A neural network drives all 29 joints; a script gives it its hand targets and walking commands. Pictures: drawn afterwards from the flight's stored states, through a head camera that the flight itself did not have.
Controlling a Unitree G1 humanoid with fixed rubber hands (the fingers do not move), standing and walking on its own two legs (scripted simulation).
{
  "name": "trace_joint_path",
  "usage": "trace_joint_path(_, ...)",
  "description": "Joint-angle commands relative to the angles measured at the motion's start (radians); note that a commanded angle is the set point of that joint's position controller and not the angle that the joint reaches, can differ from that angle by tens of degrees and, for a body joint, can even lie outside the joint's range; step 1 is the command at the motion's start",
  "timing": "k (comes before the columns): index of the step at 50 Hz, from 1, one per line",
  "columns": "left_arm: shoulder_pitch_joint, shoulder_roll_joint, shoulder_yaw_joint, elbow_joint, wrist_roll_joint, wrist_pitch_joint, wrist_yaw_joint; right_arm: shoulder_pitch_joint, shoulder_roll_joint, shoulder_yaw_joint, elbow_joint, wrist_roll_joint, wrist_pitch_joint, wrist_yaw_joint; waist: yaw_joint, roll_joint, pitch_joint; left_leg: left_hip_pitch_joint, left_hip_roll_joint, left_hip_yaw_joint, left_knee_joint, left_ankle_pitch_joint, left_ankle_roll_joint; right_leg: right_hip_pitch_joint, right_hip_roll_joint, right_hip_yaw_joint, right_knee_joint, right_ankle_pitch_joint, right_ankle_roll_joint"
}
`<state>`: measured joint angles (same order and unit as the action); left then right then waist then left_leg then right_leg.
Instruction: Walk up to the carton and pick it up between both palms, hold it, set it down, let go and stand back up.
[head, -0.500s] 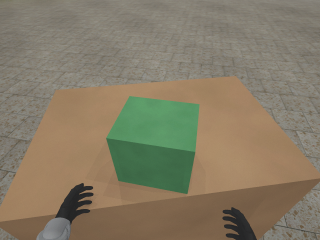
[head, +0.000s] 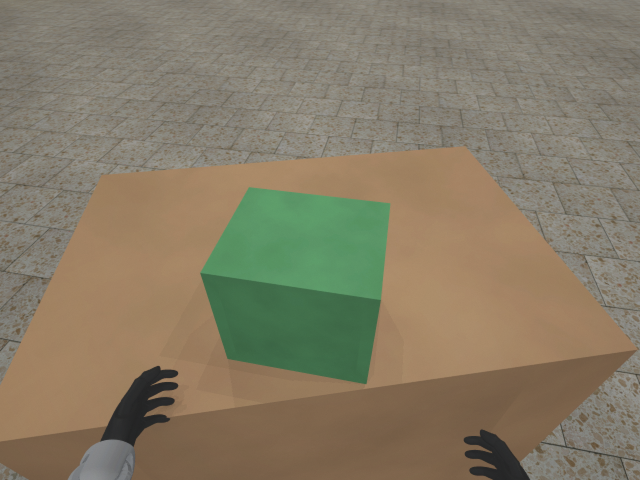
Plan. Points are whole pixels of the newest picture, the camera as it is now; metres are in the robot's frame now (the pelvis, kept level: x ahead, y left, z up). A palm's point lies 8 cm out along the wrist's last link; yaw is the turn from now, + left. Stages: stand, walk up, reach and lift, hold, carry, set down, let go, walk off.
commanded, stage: stand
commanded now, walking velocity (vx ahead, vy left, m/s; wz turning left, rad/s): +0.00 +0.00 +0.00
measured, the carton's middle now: (306, 283) +0.42 +0.03 +0.02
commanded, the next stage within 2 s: none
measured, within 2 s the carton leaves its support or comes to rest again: neither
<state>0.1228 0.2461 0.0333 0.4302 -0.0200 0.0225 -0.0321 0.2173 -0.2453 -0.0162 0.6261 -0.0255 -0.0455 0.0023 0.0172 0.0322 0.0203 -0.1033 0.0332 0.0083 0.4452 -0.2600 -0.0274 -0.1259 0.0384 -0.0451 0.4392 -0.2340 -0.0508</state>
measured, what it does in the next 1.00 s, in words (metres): stands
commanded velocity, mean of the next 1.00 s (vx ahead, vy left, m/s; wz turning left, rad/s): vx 0.00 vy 0.00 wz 0.00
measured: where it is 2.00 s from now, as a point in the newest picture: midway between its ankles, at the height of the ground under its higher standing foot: outside the picture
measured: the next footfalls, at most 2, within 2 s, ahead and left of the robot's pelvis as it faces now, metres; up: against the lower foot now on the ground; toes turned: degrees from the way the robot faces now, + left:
none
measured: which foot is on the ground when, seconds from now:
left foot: down 0.00-1.00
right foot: down 0.00-1.00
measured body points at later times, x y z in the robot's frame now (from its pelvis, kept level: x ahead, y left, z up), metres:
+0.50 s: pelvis -0.01 +0.01 -0.01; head -0.03 +0.02 +0.44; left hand +0.21 +0.25 -0.02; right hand +0.10 -0.24 -0.11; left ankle -0.01 +0.14 -0.74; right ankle +0.01 -0.09 -0.74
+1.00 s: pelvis -0.02 +0.02 -0.01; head -0.03 +0.03 +0.44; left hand +0.21 +0.25 -0.02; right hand +0.10 -0.23 -0.11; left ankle -0.01 +0.14 -0.74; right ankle +0.01 -0.09 -0.74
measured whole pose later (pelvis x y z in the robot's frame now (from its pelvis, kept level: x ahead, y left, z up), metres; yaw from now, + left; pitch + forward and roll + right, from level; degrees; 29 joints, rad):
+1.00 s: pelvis -0.02 +0.02 -0.01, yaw +3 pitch -3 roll +0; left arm 0.15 0.25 0.00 0.39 0.00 -0.11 0.00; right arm 0.27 -0.24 -0.04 0.71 -0.01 -0.02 0.05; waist -0.03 -0.02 0.01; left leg -0.23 -0.01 -0.03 0.55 -0.28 0.00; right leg -0.23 -0.01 -0.08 0.55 -0.27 -0.02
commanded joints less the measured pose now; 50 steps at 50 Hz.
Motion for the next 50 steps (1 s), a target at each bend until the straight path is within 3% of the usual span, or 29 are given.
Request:
trace_joint_path(1,0.051,0.164,0.052,-0.010,0.034,-0.059,0.019,0.017,-0.143,-0.047,-0.035,0.003,-0.024,0.008,0.000,-0.117,-0.056,-0.094,0.065,-0.069,-0.019,0.121,0.052,-0.033,-0.148,0.135,-0.093,0.202,0.011)
trace_joint_path(3,0.072,0.169,0.050,-0.013,0.038,-0.067,0.014,0.003,-0.142,-0.052,-0.032,0.003,-0.019,0.016,0.002,-0.085,-0.047,-0.112,0.065,-0.071,-0.021,0.120,0.049,-0.040,-0.150,0.127,-0.079,0.227,0.005)
trace_joint_path(8,0.110,0.171,0.047,-0.016,0.036,-0.066,0.016,0.015,-0.136,-0.053,-0.009,0.004,-0.009,0.030,0.002,-0.050,-0.014,-0.163,0.062,-0.088,-0.016,0.087,0.055,-0.047,-0.151,0.120,-0.077,0.146,0.006)
trace_joint_path(13,0.108,0.171,0.042,-0.022,0.037,-0.068,0.025,0.045,-0.138,-0.055,0.013,0.007,-0.003,0.035,-0.011,-0.088,-0.015,-0.174,0.060,-0.090,-0.014,0.052,0.047,-0.065,-0.153,0.107,-0.063,0.101,0.010)
trace_joint_path(16,0.138,0.168,0.037,-0.021,0.035,-0.064,0.028,0.040,-0.135,-0.051,0.011,0.006,0.001,0.038,-0.006,-0.029,0.024,-0.209,0.058,-0.096,-0.014,0.039,0.056,-0.079,-0.157,0.115,-0.059,0.090,0.013)
trace_joint_path(20,0.117,0.172,0.037,-0.027,0.032,-0.065,0.035,0.058,-0.133,-0.051,0.014,0.004,0.004,0.039,-0.013,-0.094,0.057,-0.219,0.056,-0.107,-0.020,0.020,0.048,-0.102,-0.154,0.109,-0.069,0.024,0.017)
trace_joint_path(27,0.124,0.166,0.033,-0.021,0.033,-0.071,0.039,0.051,-0.138,-0.052,0.017,0.009,0.001,0.040,-0.015,-0.041,0.025,-0.235,0.056,-0.118,-0.029,0.014,0.059,-0.079,-0.152,0.105,-0.047,0.005,0.015)
trace_joint_path(29,0.131,0.169,0.033,-0.014,0.035,-0.072,0.041,0.051,-0.140,-0.056,0.014,0.010,-0.002,0.040,-0.010,-0.055,0.002,-0.214,0.061,-0.124,-0.024,0.075,0.058,-0.060,-0.147,0.089,-0.031,0.060,0.019)
trace_joint_path(33,0.126,0.162,0.026,-0.014,0.032,-0.069,0.044,0.034,-0.136,-0.053,0.014,0.014,0.001,0.041,-0.008,-0.072,0.023,-0.225,0.062,-0.135,-0.025,0.064,0.067,-0.061,-0.151,0.093,-0.022,0.058,0.015)
trace_joint_path(37,0.124,0.162,0.030,-0.014,0.029,-0.067,0.046,0.047,-0.126,-0.052,0.014,0.014,0.005,0.042,-0.016,-0.071,0.057,-0.225,0.054,-0.129,-0.026,0.059,0.059,-0.091,-0.158,0.096,-0.030,0.041,0.013)
trace_joint_path(38,0.121,0.160,0.029,-0.014,0.033,-0.068,0.047,0.050,-0.135,-0.056,0.011,0.015,0.003,0.042,-0.021,-0.049,0.024,-0.224,0.057,-0.130,-0.015,0.092,0.060,-0.065,-0.162,0.096,-0.027,0.067,0.013)
trace_joint_path(40,0.116,0.164,0.029,-0.007,0.032,-0.069,0.047,0.047,-0.135,-0.057,0.012,0.014,0.005,0.041,-0.021,-0.083,0.019,-0.212,0.055,-0.134,-0.025,0.060,0.061,-0.073,-0.161,0.089,-0.022,0.039,0.018)
trace_joint_path(46,0.123,0.160,0.027,-0.003,0.033,-0.066,0.047,0.037,-0.137,-0.058,0.002,0.018,0.009,0.042,-0.016,-0.044,0.042,-0.235,0.052,-0.141,-0.028,0.050,0.065,-0.068,-0.164,0.092,-0.023,0.016,0.018)
trace_joint_path(48,0.123,0.162,0.028,0.000,0.032,-0.064,0.048,0.043,-0.132,-0.058,-0.002,0.018,0.012,0.043,-0.016,-0.056,0.070,-0.260,0.046,-0.147,-0.043,-0.005,0.063,-0.080,-0.163,0.088,-0.034,-0.030,0.018)
trace_joint_path(50,0.113,0.170,0.030,-0.002,0.033,-0.066,0.051,0.028,-0.138,-0.058,-0.002,0.014,0.008,0.043,-0.014,-0.072,0.054,-0.236,0.048,-0.147,-0.031,0.048,0.065,-0.072,-0.164,0.088,-0.027,0.012,0.021)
